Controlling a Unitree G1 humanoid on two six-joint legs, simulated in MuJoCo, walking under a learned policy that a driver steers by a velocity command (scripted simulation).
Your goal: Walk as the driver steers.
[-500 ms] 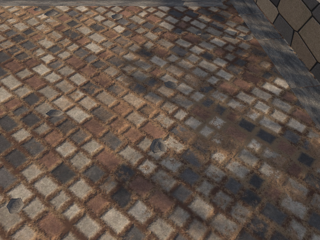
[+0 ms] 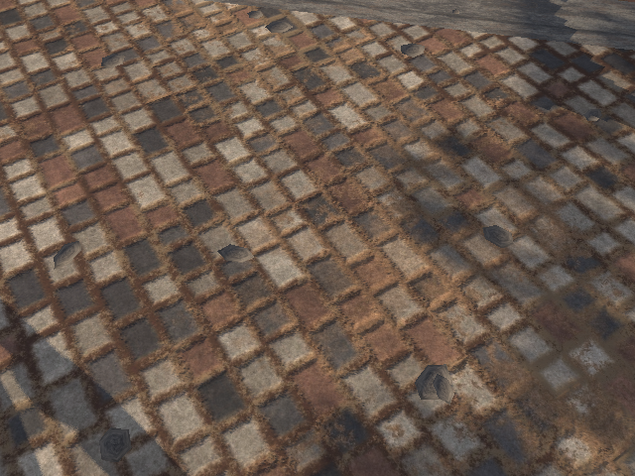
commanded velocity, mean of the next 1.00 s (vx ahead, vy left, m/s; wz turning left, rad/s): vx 0.50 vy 0.00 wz -0.01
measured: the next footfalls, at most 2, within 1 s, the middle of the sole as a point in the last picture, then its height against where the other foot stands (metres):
left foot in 0.38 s outside the picture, level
right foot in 0.94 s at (335, 383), level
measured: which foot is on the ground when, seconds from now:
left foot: up 0.00-0.36, down 0.38-0.96, up 0.98-1.00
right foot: down 0.00-0.38, up 0.40-0.92, down 0.94-1.00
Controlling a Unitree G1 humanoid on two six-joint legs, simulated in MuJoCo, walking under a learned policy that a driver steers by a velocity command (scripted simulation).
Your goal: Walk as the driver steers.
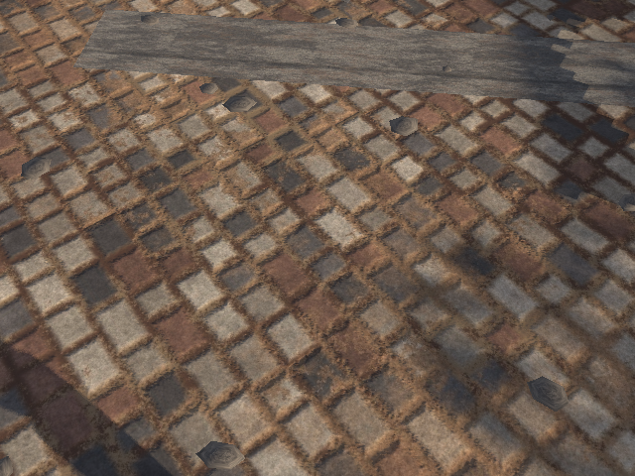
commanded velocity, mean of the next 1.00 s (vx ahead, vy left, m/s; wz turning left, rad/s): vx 0.40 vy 0.00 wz -0.34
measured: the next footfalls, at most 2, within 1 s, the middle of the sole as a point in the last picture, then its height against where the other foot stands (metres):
left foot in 0.44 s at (282, 473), level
right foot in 0.88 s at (422, 414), level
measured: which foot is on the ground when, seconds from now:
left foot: up 0.00-0.42, down 0.44-0.90, up 0.92-1.00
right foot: down 0.00-0.44, up 0.46-0.86, down 0.88-1.00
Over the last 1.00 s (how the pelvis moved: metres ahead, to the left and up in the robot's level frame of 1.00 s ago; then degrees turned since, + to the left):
0.54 0.07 -0.02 -6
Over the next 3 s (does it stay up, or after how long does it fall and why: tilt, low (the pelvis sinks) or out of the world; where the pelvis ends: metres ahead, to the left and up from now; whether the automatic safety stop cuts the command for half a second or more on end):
stays up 0.75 -0.13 0.01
